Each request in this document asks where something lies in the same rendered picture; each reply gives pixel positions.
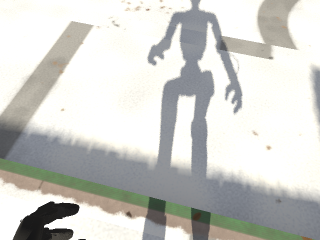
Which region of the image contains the robot left hand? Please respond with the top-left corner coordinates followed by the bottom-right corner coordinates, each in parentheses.
top-left (13, 201), bottom-right (86, 240)

